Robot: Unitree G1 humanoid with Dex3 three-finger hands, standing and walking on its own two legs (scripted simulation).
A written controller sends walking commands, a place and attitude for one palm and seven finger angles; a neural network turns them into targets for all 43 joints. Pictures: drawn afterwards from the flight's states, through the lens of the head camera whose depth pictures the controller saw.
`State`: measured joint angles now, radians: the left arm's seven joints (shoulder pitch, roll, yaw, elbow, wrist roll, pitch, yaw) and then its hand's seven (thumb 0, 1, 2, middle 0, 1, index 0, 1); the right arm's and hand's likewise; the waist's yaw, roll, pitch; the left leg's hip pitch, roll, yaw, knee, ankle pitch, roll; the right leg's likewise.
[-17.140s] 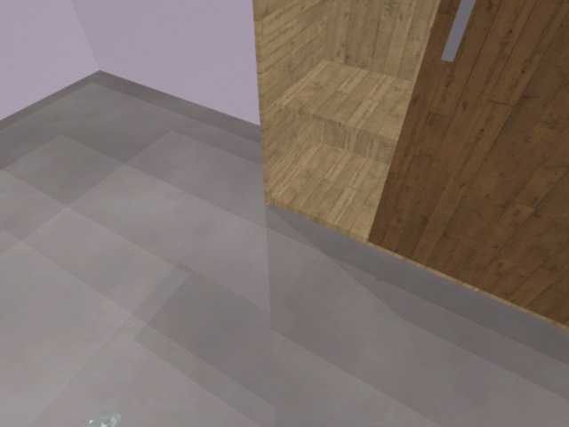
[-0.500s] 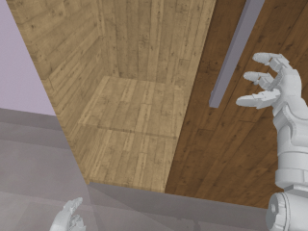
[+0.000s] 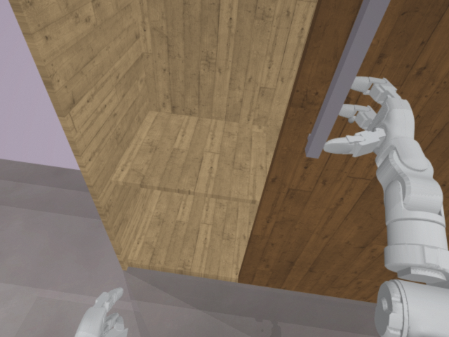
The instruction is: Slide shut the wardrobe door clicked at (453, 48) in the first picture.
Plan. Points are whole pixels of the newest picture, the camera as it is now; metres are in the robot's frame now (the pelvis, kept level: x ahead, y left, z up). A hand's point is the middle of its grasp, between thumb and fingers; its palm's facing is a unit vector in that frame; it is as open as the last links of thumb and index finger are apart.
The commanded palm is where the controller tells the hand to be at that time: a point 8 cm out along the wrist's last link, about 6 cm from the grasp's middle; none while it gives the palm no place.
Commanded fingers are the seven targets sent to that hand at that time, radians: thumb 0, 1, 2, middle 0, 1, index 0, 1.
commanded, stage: feel for the door with the fingertips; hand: right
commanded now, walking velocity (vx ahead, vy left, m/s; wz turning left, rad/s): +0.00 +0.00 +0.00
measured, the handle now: (337, 81) +0.49 -0.14 +0.26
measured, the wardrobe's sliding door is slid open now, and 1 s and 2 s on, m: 0.50 0.50 0.50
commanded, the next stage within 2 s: slide the fingers in behind the handle in 0.70 s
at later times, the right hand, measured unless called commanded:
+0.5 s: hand (349, 115) +0.42 -0.15 +0.24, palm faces +0.06 +1.00 -0.02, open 13.9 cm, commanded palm +0.40 -0.21 +0.23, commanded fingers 0.00 0.50 -0.30 0.30 1.20 0.30 1.20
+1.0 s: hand (347, 112) +0.44 -0.15 +0.23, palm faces +0.05 +1.00 +0.00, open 14.0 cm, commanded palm +0.40 -0.21 +0.23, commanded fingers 0.00 0.50 -0.30 0.30 1.20 0.30 1.20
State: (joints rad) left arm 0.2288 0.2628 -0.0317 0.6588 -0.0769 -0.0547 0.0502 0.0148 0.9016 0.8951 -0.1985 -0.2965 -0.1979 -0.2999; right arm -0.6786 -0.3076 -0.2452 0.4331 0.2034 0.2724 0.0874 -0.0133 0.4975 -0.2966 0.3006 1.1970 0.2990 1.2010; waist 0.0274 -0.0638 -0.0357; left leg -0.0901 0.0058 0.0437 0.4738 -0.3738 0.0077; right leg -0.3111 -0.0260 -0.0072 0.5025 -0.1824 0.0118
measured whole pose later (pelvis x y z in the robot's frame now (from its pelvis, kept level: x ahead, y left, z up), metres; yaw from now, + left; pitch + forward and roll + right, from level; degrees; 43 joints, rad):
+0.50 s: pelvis +0.00 +0.00 +0.00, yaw +0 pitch -1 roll +0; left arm 0.24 0.27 -0.02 0.67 -0.07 -0.04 0.05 0.01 0.90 0.90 -0.20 -0.30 -0.20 -0.30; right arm -0.71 -0.31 -0.24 0.47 0.19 0.27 0.06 -0.01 0.50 -0.30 0.30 1.20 0.30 1.21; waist 0.03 -0.06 -0.04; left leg -0.09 0.00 0.04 0.47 -0.37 0.01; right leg -0.31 -0.03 0.00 0.50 -0.18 0.01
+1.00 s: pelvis +0.00 +0.00 +0.00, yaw +1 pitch +0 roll +0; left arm 0.30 0.27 -0.01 0.69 -0.07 -0.05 0.04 0.02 0.90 0.90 -0.20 -0.30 -0.20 -0.30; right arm -0.76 -0.32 -0.27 0.57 0.17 0.21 0.06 -0.01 0.50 -0.30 0.32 1.22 0.30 1.20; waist 0.05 -0.06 -0.03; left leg -0.11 0.00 0.03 0.47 -0.37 0.00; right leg -0.32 -0.03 -0.02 0.50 -0.18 0.01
